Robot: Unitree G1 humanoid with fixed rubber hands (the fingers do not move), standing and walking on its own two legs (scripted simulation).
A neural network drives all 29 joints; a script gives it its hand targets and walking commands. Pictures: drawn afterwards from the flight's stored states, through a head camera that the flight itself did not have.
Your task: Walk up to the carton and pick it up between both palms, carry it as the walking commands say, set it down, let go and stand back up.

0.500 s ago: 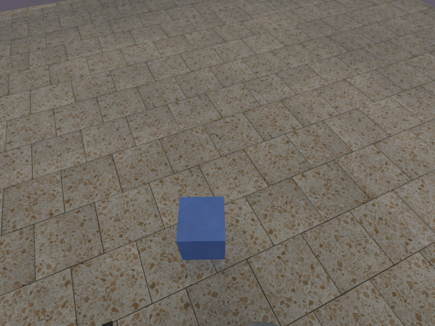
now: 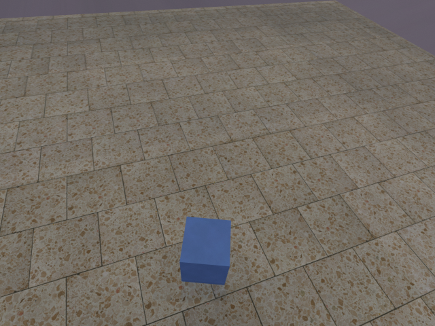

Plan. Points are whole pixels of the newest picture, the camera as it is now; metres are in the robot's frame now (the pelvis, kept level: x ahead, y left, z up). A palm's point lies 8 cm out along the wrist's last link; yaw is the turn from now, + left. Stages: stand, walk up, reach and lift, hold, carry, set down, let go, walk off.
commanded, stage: walk up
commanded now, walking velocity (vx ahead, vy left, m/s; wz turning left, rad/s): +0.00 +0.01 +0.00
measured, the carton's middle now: (205, 251) +0.53 +0.00 -0.66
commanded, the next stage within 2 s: none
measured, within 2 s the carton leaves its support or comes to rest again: neither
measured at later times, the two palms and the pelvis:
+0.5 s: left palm out of the picture -0.04 +0.21 -0.14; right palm out of the picture -0.01 -0.20 -0.14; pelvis +0.02 +0.01 +0.00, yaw -1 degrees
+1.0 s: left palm out of the picture -0.01 +0.22 -0.14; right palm out of the picture +0.01 -0.22 -0.14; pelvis +0.04 +0.00 +0.00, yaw -1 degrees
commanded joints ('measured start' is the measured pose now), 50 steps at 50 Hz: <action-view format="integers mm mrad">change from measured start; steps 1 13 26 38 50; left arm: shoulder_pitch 117 134 174 171 298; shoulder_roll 68 40 31 33 161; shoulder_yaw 16 1 -1 -2 51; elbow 29 83 79 60 71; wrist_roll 12 12 9 7 30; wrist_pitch -11 -29 -36 -36 -57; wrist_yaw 0 8 19 23 9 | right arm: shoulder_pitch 49 111 165 181 54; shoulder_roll -71 -62 -25 -19 4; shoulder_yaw -4 -6 -2 1 -42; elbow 7 60 76 62 -22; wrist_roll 5 7 4 2 -16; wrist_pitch -21 -34 -34 -36 -48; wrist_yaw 0 7 0 -8 41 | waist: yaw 1 -12 -9 -7 59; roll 120 35 32 40 -144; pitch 45 61 58 48 141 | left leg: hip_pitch -82 -34 -8 -4 -382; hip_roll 144 120 107 113 68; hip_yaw -176 -131 -85 -71 10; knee -237 -173 -111 -91 350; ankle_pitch -172 -104 25 96 -251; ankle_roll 2 6 -1 -7 -48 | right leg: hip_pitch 74 15 -1 18 96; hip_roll -73 -81 -95 -102 -342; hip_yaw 94 90 99 96 407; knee -66 -112 -105 -98 -300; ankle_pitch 39 12 50 95 -427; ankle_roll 6 14 10 8 -115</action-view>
